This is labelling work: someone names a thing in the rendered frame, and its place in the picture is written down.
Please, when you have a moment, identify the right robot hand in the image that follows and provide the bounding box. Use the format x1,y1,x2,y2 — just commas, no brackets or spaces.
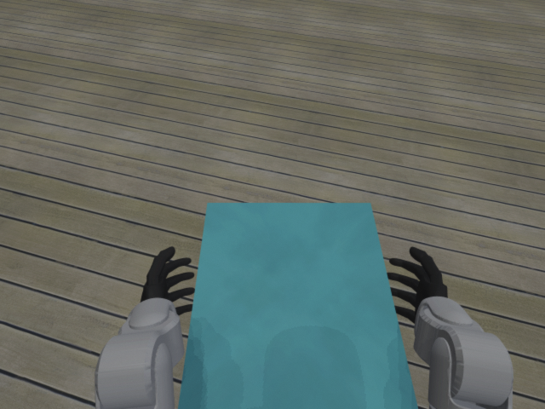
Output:
387,247,448,324

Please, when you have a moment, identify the left robot forearm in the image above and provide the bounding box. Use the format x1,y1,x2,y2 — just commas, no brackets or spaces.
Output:
95,298,185,409

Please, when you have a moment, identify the left robot hand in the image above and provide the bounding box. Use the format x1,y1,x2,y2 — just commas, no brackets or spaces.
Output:
141,246,195,315

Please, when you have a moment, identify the carton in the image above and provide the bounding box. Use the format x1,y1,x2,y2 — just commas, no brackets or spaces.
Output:
178,203,418,409

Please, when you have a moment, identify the right robot forearm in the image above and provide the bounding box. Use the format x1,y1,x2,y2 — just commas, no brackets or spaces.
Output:
414,297,513,409

